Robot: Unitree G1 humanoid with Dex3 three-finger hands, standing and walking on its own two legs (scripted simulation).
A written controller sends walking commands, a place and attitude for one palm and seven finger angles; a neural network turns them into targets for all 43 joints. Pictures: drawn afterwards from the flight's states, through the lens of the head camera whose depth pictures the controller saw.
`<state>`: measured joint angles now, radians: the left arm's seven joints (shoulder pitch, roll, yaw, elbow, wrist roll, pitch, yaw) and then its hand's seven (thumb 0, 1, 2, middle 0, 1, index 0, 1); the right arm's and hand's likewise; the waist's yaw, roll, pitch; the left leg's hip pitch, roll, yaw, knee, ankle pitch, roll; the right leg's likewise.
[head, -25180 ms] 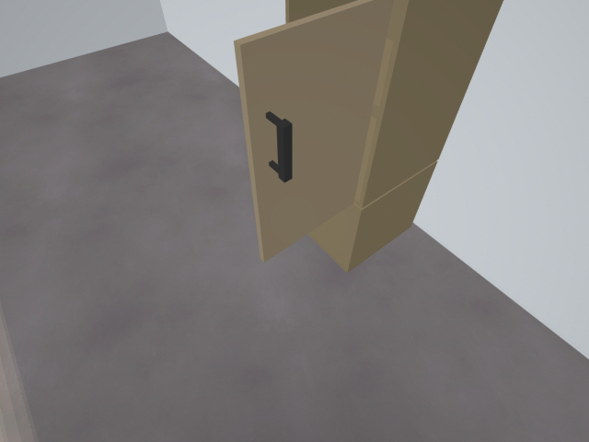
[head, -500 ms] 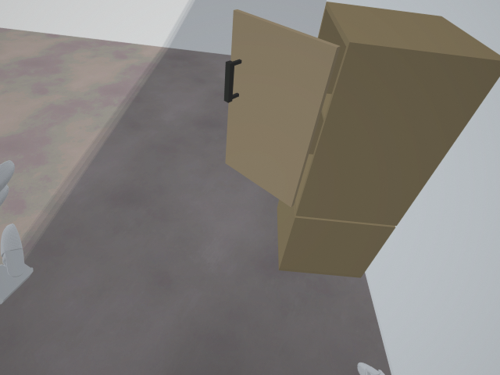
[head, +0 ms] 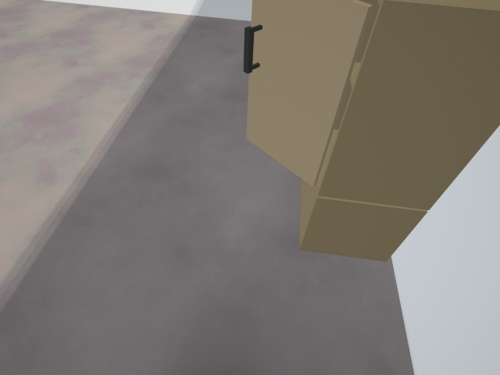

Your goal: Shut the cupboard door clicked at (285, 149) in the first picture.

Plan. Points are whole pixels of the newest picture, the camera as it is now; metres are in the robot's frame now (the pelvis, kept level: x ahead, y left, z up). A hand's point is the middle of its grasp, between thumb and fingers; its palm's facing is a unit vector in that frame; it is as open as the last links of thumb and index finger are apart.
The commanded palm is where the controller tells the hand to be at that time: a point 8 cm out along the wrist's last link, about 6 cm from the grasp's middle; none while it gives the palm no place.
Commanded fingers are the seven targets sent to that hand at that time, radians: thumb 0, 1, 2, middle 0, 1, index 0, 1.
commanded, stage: let the arm hang, fingers relaxed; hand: left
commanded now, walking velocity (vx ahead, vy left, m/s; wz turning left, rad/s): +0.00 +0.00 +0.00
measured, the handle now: (253, 49) +0.99 +0.04 +0.05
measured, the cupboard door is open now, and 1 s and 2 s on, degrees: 51 51 51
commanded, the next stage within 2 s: look to check the result in 0.68 s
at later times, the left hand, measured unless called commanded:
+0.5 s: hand out of the picture -0.01 +0.13 -0.17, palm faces +0.03 -0.99 -0.13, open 7.4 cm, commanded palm none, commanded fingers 0.00 0.90 0.90 -0.20 -0.30 -0.20 -0.30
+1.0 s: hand out of the picture -0.03 +0.15 -0.17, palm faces +0.03 -0.98 -0.18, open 7.4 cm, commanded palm none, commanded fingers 0.00 0.90 0.90 -0.20 -0.30 -0.20 -0.30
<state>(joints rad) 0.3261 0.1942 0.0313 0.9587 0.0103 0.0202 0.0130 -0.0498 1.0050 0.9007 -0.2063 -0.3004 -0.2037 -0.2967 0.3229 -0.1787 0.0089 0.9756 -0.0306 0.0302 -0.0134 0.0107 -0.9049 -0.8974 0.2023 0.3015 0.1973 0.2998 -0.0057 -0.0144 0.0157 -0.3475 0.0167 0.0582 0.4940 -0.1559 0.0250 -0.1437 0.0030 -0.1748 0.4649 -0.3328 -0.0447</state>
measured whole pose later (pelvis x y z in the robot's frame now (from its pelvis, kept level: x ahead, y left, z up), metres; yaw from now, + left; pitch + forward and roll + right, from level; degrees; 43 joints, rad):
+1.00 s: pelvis +0.03 -0.01 +0.00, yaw -2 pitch -2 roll +0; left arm 0.40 0.11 0.00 1.16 0.01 -0.01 0.05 0.00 0.91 0.90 -0.20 -0.30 -0.20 -0.30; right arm 0.31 -0.12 0.01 1.16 -0.01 0.01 -0.04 0.00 -0.91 -0.90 0.20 0.30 0.19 0.30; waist 0.00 0.01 0.02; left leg -0.23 0.03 0.09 0.44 -0.19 0.01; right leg -0.02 0.01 -0.14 0.38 -0.34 -0.05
